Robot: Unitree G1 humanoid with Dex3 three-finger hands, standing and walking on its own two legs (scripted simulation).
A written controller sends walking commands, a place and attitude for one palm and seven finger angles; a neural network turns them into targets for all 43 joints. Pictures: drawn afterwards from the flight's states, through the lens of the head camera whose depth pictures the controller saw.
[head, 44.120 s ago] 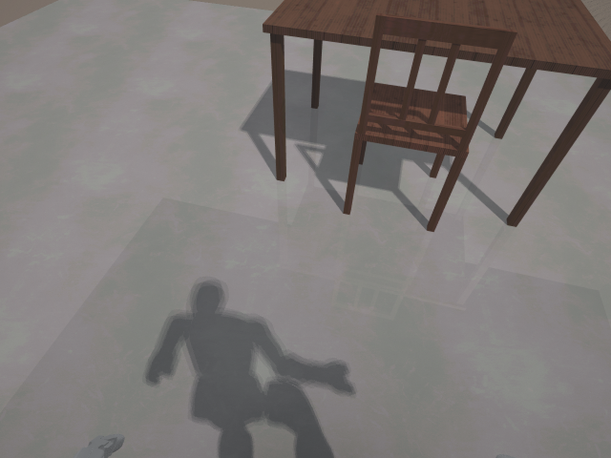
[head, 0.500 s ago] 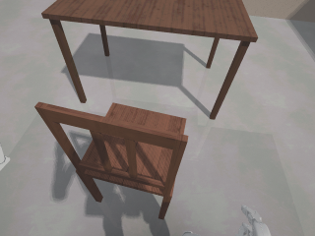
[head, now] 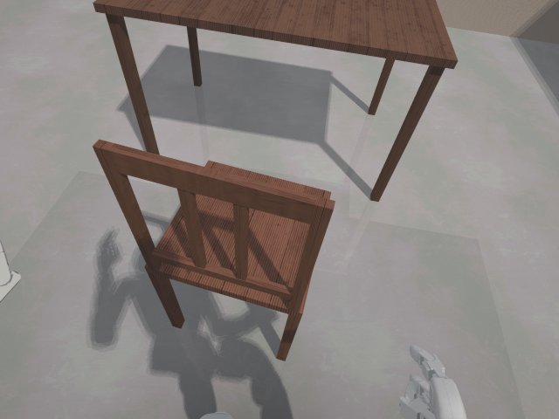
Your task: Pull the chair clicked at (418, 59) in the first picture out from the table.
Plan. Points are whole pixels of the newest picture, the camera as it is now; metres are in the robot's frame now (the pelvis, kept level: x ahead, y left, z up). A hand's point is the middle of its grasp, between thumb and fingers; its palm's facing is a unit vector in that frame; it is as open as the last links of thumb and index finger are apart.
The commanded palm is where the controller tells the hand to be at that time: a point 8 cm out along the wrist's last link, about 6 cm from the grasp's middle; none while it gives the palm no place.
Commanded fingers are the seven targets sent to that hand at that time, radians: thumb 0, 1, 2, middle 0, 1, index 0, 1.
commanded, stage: step back with the hand held close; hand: left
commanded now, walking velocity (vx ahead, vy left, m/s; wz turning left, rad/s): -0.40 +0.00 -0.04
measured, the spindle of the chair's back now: (194, 231) +0.45 +0.22 -0.11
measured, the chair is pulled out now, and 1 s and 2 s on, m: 0.65 0.65 0.65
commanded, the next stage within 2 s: stop stepping back and stand still in 0.02 s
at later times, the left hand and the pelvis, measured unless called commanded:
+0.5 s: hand out of the picture +0.09 +0.25 +0.16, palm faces +0.39 -0.78 -0.48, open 7.4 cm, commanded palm +0.04 +0.28 +0.18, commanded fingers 0.00 0.90 0.90 -0.20 -0.30 -0.20 -0.30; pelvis -0.11 -0.02 +0.00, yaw +0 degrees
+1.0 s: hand out of the picture +0.08 +0.25 +0.13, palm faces +0.43 -0.78 -0.45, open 7.4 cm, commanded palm none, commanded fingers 0.00 0.90 0.90 -0.20 -0.30 -0.20 -0.30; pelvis -0.12 -0.03 +0.00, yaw +2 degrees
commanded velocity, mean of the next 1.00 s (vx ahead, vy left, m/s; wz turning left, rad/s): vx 0.08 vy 0.03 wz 0.00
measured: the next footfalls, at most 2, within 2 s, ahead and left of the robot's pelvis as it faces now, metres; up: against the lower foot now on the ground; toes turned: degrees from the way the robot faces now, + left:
right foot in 0.10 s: -0.05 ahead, -0.17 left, +0.00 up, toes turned +2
left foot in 0.34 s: -0.04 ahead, +0.09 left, +0.00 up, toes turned +2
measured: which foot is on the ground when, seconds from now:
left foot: down 0.00-0.14, up 0.16-0.32, down 0.34-1.00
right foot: up 0.00-0.08, down 0.10-1.00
